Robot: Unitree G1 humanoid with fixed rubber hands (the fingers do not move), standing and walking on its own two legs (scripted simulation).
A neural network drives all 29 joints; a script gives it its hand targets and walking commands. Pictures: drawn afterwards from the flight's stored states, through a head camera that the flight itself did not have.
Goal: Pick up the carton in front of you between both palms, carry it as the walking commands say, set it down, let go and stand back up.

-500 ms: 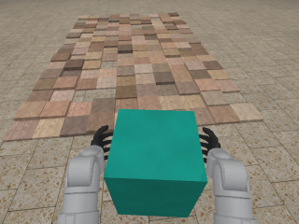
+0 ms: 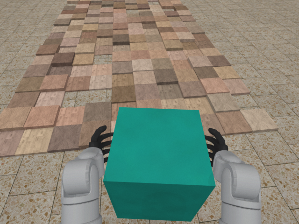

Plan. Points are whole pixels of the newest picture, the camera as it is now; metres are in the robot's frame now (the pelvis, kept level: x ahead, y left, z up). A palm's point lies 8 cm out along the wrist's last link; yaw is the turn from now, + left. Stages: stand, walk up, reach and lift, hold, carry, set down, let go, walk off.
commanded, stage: carry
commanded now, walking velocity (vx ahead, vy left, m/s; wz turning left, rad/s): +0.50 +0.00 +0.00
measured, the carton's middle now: (156, 166) +0.27 +0.00 +0.01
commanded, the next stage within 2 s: none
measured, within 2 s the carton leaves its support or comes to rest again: neither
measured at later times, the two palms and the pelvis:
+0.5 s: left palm (119, 58) +0.62 +0.13 +0.13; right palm (200, 56) +0.66 -0.16 +0.13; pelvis +0.33 -0.04 +0.00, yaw +4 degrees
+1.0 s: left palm (121, 17) +1.06 +0.17 +0.11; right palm (178, 19) +1.04 -0.12 +0.12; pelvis +0.65 +0.03 -0.01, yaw +1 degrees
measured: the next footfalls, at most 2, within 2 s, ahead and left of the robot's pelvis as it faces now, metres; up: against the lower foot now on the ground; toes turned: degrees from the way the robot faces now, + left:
right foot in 0.28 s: +0.39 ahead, -0.11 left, +0.00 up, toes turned -10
left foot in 0.78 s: +0.70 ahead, +0.08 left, +0.00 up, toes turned +10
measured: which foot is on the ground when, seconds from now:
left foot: down 0.00-0.32, up 0.34-0.76, down 0.78-1.00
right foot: up 0.00-0.26, down 0.28-0.80, up 0.82-1.00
